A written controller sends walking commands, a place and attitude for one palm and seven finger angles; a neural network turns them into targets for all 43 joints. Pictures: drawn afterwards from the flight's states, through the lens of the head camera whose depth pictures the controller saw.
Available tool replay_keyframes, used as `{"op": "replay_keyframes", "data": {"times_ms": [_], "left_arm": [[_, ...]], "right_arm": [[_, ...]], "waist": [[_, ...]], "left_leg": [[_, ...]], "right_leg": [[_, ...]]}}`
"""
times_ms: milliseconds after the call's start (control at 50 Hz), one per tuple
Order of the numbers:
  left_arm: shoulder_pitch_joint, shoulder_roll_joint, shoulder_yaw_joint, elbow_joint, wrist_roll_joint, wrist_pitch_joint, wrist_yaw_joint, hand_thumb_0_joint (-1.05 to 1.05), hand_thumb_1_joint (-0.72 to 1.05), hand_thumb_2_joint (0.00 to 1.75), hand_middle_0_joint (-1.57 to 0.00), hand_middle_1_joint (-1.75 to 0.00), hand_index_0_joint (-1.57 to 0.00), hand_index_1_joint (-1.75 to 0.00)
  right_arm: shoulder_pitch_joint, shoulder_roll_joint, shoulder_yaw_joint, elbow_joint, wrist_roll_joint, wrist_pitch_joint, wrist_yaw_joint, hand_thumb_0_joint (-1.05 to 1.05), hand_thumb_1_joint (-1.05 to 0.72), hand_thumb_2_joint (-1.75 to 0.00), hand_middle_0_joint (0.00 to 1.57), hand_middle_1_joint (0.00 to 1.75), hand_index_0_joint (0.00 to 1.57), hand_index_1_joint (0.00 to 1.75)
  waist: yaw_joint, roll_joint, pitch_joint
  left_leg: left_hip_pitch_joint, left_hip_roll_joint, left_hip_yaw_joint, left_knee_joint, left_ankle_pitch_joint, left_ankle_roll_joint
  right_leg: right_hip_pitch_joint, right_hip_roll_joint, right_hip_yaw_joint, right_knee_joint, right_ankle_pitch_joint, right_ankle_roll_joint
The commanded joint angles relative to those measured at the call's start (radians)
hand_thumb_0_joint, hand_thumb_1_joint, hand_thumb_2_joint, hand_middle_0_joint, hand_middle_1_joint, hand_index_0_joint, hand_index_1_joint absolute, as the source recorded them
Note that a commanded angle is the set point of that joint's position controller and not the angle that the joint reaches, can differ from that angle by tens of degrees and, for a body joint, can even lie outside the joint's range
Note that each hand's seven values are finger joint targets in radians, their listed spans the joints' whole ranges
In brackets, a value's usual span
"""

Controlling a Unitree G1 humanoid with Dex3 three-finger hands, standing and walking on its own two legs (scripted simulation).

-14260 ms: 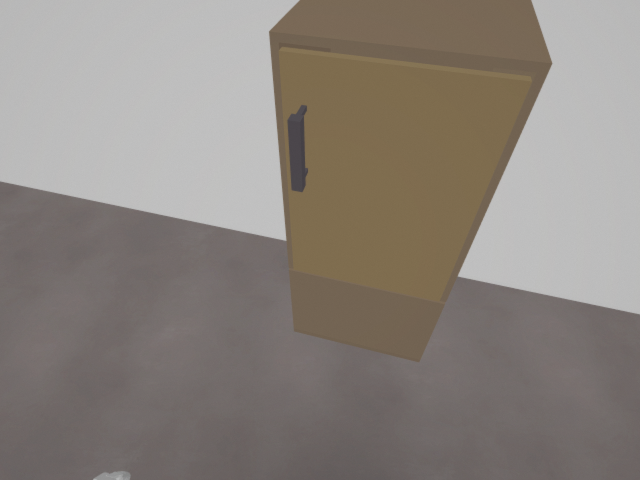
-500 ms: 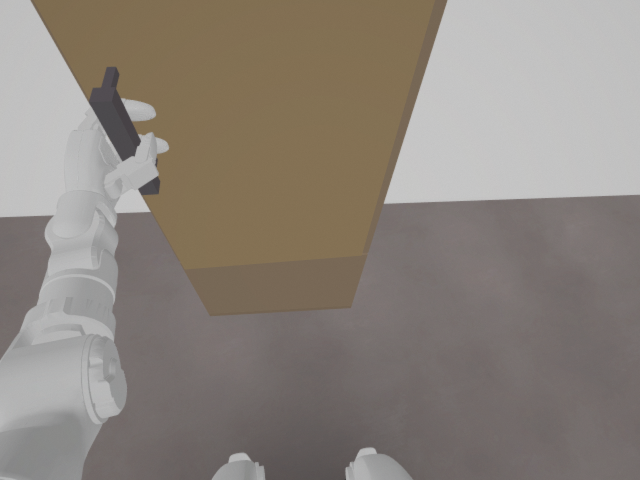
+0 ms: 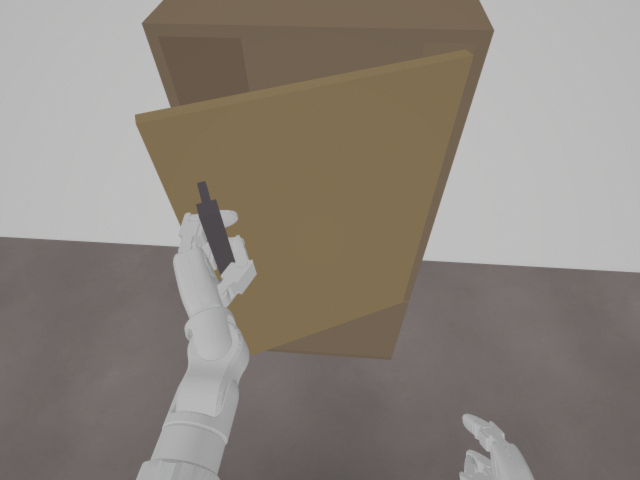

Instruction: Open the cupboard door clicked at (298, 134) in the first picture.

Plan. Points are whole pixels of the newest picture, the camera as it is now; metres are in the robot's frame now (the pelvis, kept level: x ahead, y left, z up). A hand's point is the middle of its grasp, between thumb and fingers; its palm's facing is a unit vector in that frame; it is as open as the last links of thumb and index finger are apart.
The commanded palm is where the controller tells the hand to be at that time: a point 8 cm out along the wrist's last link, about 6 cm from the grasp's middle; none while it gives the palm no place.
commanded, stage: pull the door open along its arc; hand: left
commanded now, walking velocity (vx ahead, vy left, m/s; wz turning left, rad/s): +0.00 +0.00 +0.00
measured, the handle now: (219, 239) +0.40 +0.15 +0.08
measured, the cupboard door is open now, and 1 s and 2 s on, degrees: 25 42 44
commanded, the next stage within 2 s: open thumb and fingers to let go in 0.34 s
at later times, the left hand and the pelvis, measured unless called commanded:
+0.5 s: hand (297, 334) +0.26 +0.04 +0.09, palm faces +0.29 -0.96 -0.01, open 6.1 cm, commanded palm +0.23 +0.09 +0.09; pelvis -0.01 -0.03 +0.00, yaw +2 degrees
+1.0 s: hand (288, 322) +0.28 +0.05 +0.09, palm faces +0.31 -0.95 +0.00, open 13.0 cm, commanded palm +0.24 +0.09 +0.09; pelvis -0.01 -0.02 +0.00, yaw +2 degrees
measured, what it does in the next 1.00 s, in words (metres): stands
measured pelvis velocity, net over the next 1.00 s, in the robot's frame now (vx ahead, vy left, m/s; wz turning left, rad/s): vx -0.01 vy -0.02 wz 0.03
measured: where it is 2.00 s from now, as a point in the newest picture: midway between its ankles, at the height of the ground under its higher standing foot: outside the picture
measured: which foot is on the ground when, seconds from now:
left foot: down 0.00-1.00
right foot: down 0.00-1.00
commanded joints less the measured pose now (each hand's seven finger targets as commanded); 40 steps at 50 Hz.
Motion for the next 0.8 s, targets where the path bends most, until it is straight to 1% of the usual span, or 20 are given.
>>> {"op": "replay_keyframes", "data": {"times_ms": [0, 20, 100, 120, 160, 240, 260, 320, 340, 400, 420, 440, 460, 500, 520, 560, 640, 660, 720, 780], "left_arm": [[-0.253, -0.014, -0.138, -0.345, 0.057, -0.052, 0.021, 0.00, 0.90, 0.90, -0.40, -1.35, -0.40, -1.35], [-0.208, -0.026, -0.161, -0.348, 0.068, -0.050, 0.020, 0.00, 0.90, 0.90, -0.40, -1.35, -0.40, -1.35], [-0.132, -0.077, -0.225, -0.410, 0.071, -0.050, 0.022, 0.00, 0.90, 0.90, -0.40, -1.35, -0.40, -1.35], [-0.082, -0.085, -0.241, -0.416, 0.078, -0.049, 0.024, 0.00, 0.90, 0.90, -0.40, -1.35, -0.40, -1.35], [-0.039, -0.105, -0.269, -0.454, 0.080, -0.046, 0.031, 0.00, 0.90, 0.90, -0.40, -1.35, -0.40, -1.35], [0.136, -0.154, -0.335, -0.514, 0.091, -0.033, 0.049, 0.00, 0.90, 0.90, -0.40, -1.35, -0.40, -1.35], [0.150, -0.143, -0.335, -0.549, 0.089, -0.032, 0.051, 0.00, 0.90, 0.90, -0.40, -1.35, -0.40, -1.35], [0.314, -0.141, -0.339, -0.608, 0.078, -0.016, 0.052, 0.00, 0.90, 0.90, -0.40, -1.35, -0.40, -1.35], [0.317, -0.142, -0.340, -0.629, 0.072, -0.010, 0.056, 0.00, 0.90, 0.90, -0.40, -1.35, -0.40, -1.35], [0.209, -0.111, -0.298, -0.602, 0.065, -0.001, 0.082, 0.00, 0.90, 0.90, -0.40, -1.35, -0.40, -1.35], [0.117, -0.079, -0.267, -0.580, 0.066, 0.000, 0.097, 0.00, 0.90, 0.90, -0.40, -1.35, -0.40, -1.35], [0.107, -0.080, -0.254, -0.570, 0.062, -0.001, 0.104, 0.00, 0.83, 0.87, -0.40, -1.34, -0.40, -1.34], [0.096, -0.086, -0.257, -0.542, 0.063, 0.000, 0.105, 0.00, 0.76, 0.84, -0.39, -1.34, -0.39, -1.34], [0.127, -0.103, -0.265, -0.527, 0.067, -0.005, 0.100, 0.00, 0.62, 0.78, -0.38, -1.32, -0.38, -1.32], [0.126, -0.100, -0.267, -0.516, 0.074, -0.005, 0.096, 0.00, 0.55, 0.75, -0.38, -1.31, -0.38, -1.31], [0.118, -0.099, -0.270, -0.525, 0.070, -0.008, 0.083, 0.00, 0.41, 0.69, -0.36, -1.30, -0.36, -1.30], [0.128, -0.103, -0.278, -0.511, 0.071, -0.004, 0.065, 0.00, 0.13, 0.57, -0.35, -1.27, -0.35, -1.27], [0.102, -0.111, -0.288, -0.522, 0.074, -0.006, 0.066, 0.00, 0.06, 0.54, -0.34, -1.26, -0.34, -1.26], [0.134, -0.109, -0.287, -0.519, 0.077, -0.003, 0.067, 0.00, -0.15, 0.45, -0.32, -1.24, -0.32, -1.24], [0.113, -0.122, -0.297, -0.519, 0.076, 0.000, 0.071, 0.00, -0.36, 0.36, -0.31, -1.22, -0.31, -1.22]], "right_arm": [[-0.030, -0.114, -0.041, -0.130, -0.010, -0.029, -0.029, 0.00, -0.90, -0.90, 0.20, 0.30, 0.20, 0.30], [-0.035, -0.110, -0.040, -0.132, -0.009, -0.027, -0.033, 0.00, -0.90, -0.90, 0.20, 0.30, 0.20, 0.30], [-0.076, -0.092, -0.029, -0.143, -0.010, -0.031, -0.038, 0.00, -0.90, -0.90, 0.20, 0.30, 0.20, 0.30], [-0.078, -0.089, -0.028, -0.148, -0.009, -0.033, -0.037, 0.00, -0.90, -0.90, 0.20, 0.30, 0.20, 0.30], [-0.095, -0.084, -0.024, -0.158, -0.009, -0.036, -0.034, 0.00, -0.90, -0.90, 0.20, 0.30, 0.20, 0.30], [-0.111, -0.073, -0.024, -0.180, -0.007, -0.048, -0.022, 0.00, -0.90, -0.90, 0.20, 0.30, 0.20, 0.30], [-0.117, -0.073, -0.022, -0.185, -0.006, -0.051, -0.020, 0.00, -0.90, -0.90, 0.20, 0.30, 0.20, 0.30], [-0.135, -0.064, -0.018, -0.203, -0.001, -0.053, -0.014, 0.00, -0.90, -0.90, 0.20, 0.30, 0.20, 0.30], [-0.138, -0.062, -0.013, -0.205, -0.001, -0.054, -0.015, 0.00, -0.90, -0.90, 0.20, 0.30, 0.20, 0.30], [-0.155, -0.064, -0.006, -0.189, -0.011, -0.054, -0.028, 0.00, -0.90, -0.90, 0.20, 0.30, 0.20, 0.30], [-0.161, -0.066, -0.003, -0.169, -0.011, -0.052, -0.036, 0.00, -0.90, -0.90, 0.20, 0.30, 0.20, 0.30], [-0.173, -0.065, -0.006, -0.167, -0.017, -0.051, -0.041, 0.00, -0.90, -0.90, 0.20, 0.30, 0.20, 0.30], [-0.176, -0.061, -0.001, -0.161, -0.018, -0.051, -0.043, 0.00, -0.90, -0.90, 0.20, 0.30, 0.20, 0.30], [-0.167, -0.060, -0.005, -0.162, -0.018, -0.050, -0.043, 0.00, -0.90, -0.90, 0.20, 0.30, 0.20, 0.30], [-0.158, -0.062, -0.008, -0.160, -0.016, -0.050, -0.042, 0.00, -0.90, -0.90, 0.20, 0.30, 0.20, 0.30], [-0.149, -0.065, -0.009, -0.160, -0.016, -0.047, -0.042, 0.00, -0.90, -0.90, 0.20, 0.30, 0.20, 0.30], [-0.142, -0.069, -0.013, -0.166, -0.011, -0.037, -0.040, 0.00, -0.90, -0.90, 0.20, 0.30, 0.20, 0.30], [-0.143, -0.069, -0.012, -0.167, -0.012, -0.035, -0.041, 0.00, -0.90, -0.90, 0.20, 0.30, 0.20, 0.30], [-0.139, -0.070, -0.015, -0.174, -0.010, -0.033, -0.039, 0.00, -0.90, -0.90, 0.20, 0.30, 0.20, 0.30], [-0.139, -0.068, -0.013, -0.175, -0.009, -0.029, -0.039, 0.00, -0.90, -0.90, 0.20, 0.30, 0.20, 0.30]], "waist": [[-0.024, -0.078, -0.257], [-0.023, -0.101, -0.233], [-0.014, -0.069, -0.199], [-0.010, -0.091, -0.192], [-0.006, -0.063, -0.183], [0.004, -0.119, -0.167], [0.005, -0.103, -0.167], [0.031, -0.094, -0.150], [0.026, -0.107, -0.141], [0.014, -0.123, -0.082], [0.000, -0.142, -0.053], [0.013, -0.134, -0.072], [0.011, -0.133, -0.064], [0.020, -0.128, -0.101], [0.019, -0.144, -0.110], [0.016, -0.133, -0.139], [0.010, -0.142, -0.133], [0.006, -0.123, -0.130], [0.015, -0.117, -0.142], [0.008, -0.117, -0.137]], "left_leg": [[0.227, -0.029, 0.014, -0.094, 0.278, 0.031], [0.226, -0.025, 0.010, -0.098, 0.272, 0.033], [0.235, -0.032, 0.006, -0.110, 0.234, 0.031], [0.235, -0.031, 0.003, -0.113, 0.230, 0.033], [0.237, -0.035, 0.005, -0.110, 0.225, 0.034], [0.228, -0.039, 0.001, -0.102, 0.226, 0.037], [0.229, -0.041, 0.003, -0.100, 0.220, 0.037], [0.234, -0.043, 0.003, -0.100, 0.223, 0.034], [0.230, -0.046, 0.004, -0.099, 0.215, 0.035], [0.215, -0.055, 0.001, -0.082, 0.172, 0.034], [0.209, -0.056, -0.004, -0.078, 0.150, 0.036], [0.209, -0.059, -0.001, -0.075, 0.138, 0.034], [0.206, -0.061, -0.004, -0.077, 0.134, 0.035], [0.212, -0.062, -0.002, -0.081, 0.156, 0.034], [0.214, -0.059, -0.006, -0.086, 0.170, 0.036], [0.220, -0.058, -0.002, -0.087, 0.189, 0.035], [0.219, -0.054, -0.001, -0.089, 0.200, 0.036], [0.222, -0.054, -0.001, -0.088, 0.201, 0.037], [0.223, -0.051, -0.003, -0.089, 0.208, 0.036], [0.226, -0.050, -0.001, -0.085, 0.207, 0.035]], "right_leg": [[0.135, 0.021, -0.027, -0.137, 0.383, -0.011], [0.136, 0.020, -0.025, -0.146, 0.375, -0.011], [0.139, 0.012, -0.023, -0.164, 0.330, -0.015], [0.146, 0.012, -0.024, -0.169, 0.324, -0.015], [0.144, 0.008, -0.022, -0.170, 0.320, -0.016], [0.170, 0.000, -0.017, -0.183, 0.334, -0.012], [0.171, -0.002, -0.011, -0.187, 0.330, -0.013], [0.195, -0.001, -0.011, -0.200, 0.325, -0.018], [0.194, -0.003, -0.010, -0.204, 0.321, -0.015], [0.151, -0.014, 0.016, -0.240, 0.253, -0.005], [0.125, -0.018, 0.024, -0.259, 0.202, -0.003], [0.125, -0.021, 0.035, -0.264, 0.171, -0.002], [0.120, -0.025, 0.041, -0.269, 0.162, -0.001], [0.139, -0.024, 0.037, -0.252, 0.204, -0.002], [0.148, -0.021, 0.026, -0.241, 0.230, -0.003], [0.165, -0.025, 0.029, -0.228, 0.298, 0.002], [0.165, -0.022, 0.018, -0.218, 0.324, 0.001], [0.157, -0.019, 0.015, -0.212, 0.318, -0.002], [0.163, -0.014, 0.006, -0.202, 0.320, -0.007], [0.148, -0.011, 0.000, -0.197, 0.312, -0.007]]}}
